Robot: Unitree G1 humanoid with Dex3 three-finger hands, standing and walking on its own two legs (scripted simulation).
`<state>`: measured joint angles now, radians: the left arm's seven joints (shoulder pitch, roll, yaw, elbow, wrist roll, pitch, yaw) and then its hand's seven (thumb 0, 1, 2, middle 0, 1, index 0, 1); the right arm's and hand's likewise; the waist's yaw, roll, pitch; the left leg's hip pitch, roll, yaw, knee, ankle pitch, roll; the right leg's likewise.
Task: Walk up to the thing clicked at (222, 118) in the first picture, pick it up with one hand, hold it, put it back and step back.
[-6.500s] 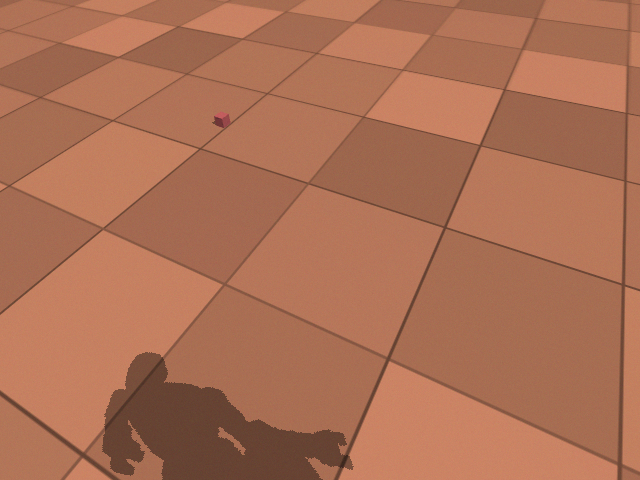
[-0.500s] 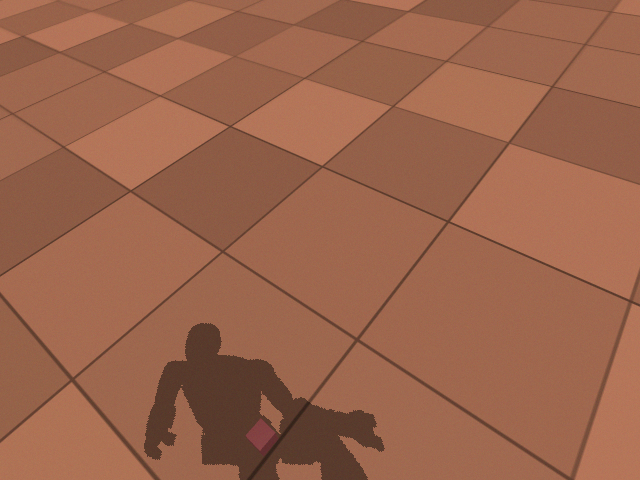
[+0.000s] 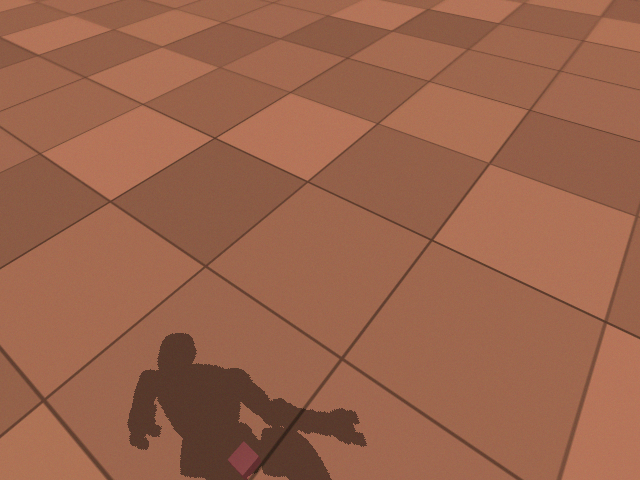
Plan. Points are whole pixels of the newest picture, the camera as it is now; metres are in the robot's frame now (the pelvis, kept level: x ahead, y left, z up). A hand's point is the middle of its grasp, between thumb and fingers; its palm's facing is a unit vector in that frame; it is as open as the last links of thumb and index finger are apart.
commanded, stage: walk up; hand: left
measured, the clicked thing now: (244, 460) +0.35 +0.24 -0.75
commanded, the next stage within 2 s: stand in 0.76 s
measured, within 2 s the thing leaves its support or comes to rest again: neither
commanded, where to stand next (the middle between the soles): +0.02 -0.02 m, yaw +0 degrees
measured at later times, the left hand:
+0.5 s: hand out of the picture +0.08 +0.24 -0.16, palm faces +0.01 -0.94 -0.33, open 7.4 cm
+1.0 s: hand out of the picture +0.09 +0.24 -0.15, palm faces -0.01 -0.94 -0.35, open 7.4 cm
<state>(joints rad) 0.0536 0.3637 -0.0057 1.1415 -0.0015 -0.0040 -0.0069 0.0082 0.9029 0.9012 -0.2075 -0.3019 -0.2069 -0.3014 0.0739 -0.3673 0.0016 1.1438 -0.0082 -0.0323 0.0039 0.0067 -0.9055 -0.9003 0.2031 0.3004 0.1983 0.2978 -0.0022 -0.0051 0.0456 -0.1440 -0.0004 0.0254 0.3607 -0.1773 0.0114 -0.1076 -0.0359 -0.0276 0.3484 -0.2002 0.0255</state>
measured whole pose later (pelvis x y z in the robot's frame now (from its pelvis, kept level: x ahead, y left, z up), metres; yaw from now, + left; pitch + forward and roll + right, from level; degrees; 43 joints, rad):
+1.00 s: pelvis +0.01 -0.01 +0.00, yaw +0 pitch -2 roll +0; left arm 0.07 0.34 0.00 1.14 0.00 0.00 0.00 0.01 0.90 0.90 -0.21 -0.30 -0.21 -0.30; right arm 0.07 -0.35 0.01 1.15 -0.01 -0.02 0.00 0.01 -0.91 -0.90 0.20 0.30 0.20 0.30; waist 0.00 0.01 0.06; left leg -0.11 0.01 0.02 0.30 -0.15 -0.01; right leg -0.08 -0.03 -0.04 0.30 -0.19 0.01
